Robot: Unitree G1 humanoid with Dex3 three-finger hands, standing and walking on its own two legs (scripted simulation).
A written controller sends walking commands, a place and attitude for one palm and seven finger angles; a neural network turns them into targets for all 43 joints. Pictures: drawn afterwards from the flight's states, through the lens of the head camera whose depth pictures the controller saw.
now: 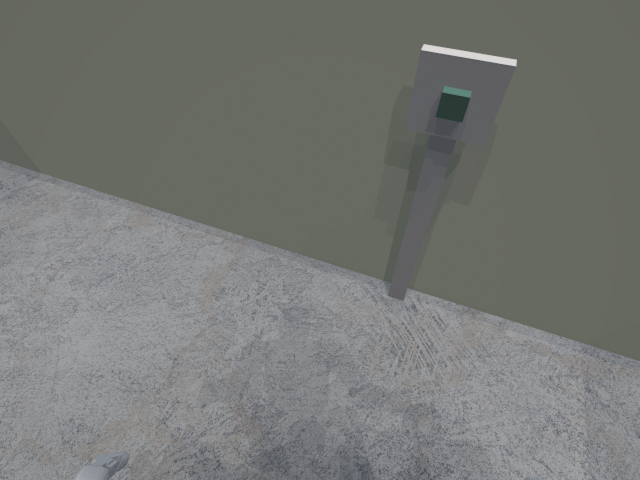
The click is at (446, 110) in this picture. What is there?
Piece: button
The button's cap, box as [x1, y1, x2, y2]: [436, 86, 471, 121]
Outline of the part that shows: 444,86 436,116 462,121 471,91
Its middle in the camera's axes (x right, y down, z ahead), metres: +0.28 -0.28 +0.80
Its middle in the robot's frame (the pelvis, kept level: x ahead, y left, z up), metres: +0.81 -0.24 +0.05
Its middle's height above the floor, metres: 0.82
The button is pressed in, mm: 0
